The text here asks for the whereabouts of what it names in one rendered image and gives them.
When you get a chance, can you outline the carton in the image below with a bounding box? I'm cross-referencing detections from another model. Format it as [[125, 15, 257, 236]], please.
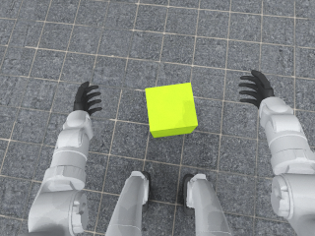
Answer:
[[145, 83, 198, 138]]

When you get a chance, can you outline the robot left upper arm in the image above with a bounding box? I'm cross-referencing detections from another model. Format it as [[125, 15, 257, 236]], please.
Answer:
[[17, 189, 89, 236]]

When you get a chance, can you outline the robot right thigh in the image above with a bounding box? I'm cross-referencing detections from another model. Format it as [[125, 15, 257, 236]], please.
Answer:
[[187, 178, 232, 236]]

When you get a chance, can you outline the right robot forearm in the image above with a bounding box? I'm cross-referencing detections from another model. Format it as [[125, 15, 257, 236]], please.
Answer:
[[259, 96, 315, 175]]

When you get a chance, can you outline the robot left hand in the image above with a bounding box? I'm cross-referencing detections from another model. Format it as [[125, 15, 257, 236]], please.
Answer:
[[73, 81, 102, 116]]

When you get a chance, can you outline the robot thigh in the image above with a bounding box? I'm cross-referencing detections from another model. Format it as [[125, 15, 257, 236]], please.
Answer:
[[187, 178, 232, 236], [105, 176, 149, 236]]

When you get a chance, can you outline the robot left thigh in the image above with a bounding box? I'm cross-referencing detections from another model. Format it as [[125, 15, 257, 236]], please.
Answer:
[[105, 176, 149, 236]]

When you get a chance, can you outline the robot right hand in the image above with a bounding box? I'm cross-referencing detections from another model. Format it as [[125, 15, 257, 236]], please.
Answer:
[[239, 70, 275, 109]]

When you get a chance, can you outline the robot right upper arm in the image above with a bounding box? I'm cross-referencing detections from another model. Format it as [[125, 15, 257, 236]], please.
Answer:
[[271, 173, 315, 236]]

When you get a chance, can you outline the left robot forearm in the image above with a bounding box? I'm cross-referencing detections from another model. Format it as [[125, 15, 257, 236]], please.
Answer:
[[28, 110, 94, 232]]

